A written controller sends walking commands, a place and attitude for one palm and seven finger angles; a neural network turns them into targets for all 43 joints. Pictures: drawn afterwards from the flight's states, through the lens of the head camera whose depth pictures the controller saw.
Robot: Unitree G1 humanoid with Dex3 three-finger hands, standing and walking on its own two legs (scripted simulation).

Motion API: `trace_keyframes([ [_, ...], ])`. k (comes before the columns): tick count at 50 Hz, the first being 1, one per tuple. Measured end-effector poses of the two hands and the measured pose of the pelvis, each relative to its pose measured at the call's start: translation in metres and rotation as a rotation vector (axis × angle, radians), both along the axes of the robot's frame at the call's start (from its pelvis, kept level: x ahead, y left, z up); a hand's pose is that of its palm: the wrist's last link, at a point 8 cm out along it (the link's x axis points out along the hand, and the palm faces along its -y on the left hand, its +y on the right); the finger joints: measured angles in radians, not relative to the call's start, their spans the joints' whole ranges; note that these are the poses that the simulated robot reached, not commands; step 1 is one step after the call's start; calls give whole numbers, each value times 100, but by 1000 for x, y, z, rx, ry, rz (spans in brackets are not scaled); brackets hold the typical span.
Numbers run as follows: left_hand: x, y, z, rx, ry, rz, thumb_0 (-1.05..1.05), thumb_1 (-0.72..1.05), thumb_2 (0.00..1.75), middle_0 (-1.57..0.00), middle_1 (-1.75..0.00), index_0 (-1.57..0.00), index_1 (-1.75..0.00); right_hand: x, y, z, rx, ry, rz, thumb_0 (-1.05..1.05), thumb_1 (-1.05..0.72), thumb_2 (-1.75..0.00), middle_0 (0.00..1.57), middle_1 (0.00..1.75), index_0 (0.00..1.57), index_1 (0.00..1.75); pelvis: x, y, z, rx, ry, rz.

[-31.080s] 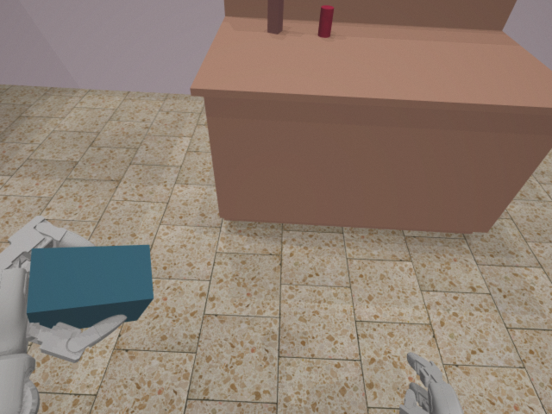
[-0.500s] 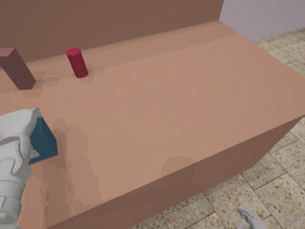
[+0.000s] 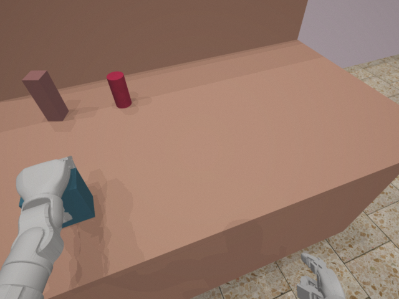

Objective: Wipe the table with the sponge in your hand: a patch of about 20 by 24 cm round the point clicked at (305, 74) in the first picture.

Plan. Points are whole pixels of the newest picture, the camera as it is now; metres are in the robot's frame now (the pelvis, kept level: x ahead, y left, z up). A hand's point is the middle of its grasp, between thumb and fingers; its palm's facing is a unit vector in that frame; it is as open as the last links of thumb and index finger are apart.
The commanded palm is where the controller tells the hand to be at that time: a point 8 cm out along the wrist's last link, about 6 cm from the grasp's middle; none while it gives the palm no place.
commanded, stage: wipe back along the first lane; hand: left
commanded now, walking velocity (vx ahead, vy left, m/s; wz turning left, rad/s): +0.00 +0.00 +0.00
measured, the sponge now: (64, 205) +0.28 +0.34 +0.01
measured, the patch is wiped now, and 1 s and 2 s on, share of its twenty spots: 1.00 1.00 1.00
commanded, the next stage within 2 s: lift the sponge slowly off the table in 0.94 s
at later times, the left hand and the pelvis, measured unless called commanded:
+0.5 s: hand (59, 216) +0.24 +0.31 +0.05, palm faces -0.02 -0.06 -1.00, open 10.4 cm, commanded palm +0.20 +0.30 +0.09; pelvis +0.01 -0.02 +0.00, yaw -1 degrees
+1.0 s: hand (60, 242) +0.19 +0.28 +0.05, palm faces +0.01 -0.07 -1.00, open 10.4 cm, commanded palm +0.15 +0.27 +0.08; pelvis +0.00 -0.01 +0.00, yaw -1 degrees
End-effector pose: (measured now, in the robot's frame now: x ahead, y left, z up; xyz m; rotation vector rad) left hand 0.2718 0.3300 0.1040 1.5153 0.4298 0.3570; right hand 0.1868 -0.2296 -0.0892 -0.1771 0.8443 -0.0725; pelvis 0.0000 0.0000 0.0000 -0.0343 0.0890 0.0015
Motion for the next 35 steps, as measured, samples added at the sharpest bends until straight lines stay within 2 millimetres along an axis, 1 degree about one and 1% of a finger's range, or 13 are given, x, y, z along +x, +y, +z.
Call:
trace_keyframes([
  [7, -11, -10, 0, -4, -8, -1, 1, -50, 104, -68, -135, -69, -134, 10, -1, 3, 8, -28, 14, 1, -90, -90, 21, 30, 20, 30, 2, -4, 0, 3, -10, -2],
  [15, -25, -17, 0, -16, -11, 7, 0, -49, 104, -67, -135, -69, -134, 17, -8, 5, 7, -44, 20, 1, -90, -90, 20, 30, 20, 30, 6, -11, 1, 7, -22, -5],
  [24, -46, -27, 1, -30, -24, 4, 0, -49, 104, -67, -135, -68, -135, 24, -15, 9, 6, -74, 22, 1, -90, -90, 20, 30, 20, 30, 8, -16, 1, 10, -34, -11],
  [35, -71, -35, 0, -35, -32, 4, 0, -49, 104, -67, -135, -68, -135, 28, -12, 14, 14, -115, 29, 1, -90, -90, 20, 30, 20, 30, 3, -17, 1, 10, -53, -13],
])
